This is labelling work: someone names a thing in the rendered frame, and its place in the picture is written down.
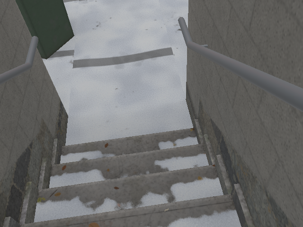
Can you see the stairs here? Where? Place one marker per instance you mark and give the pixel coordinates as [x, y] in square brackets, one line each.
[159, 179]

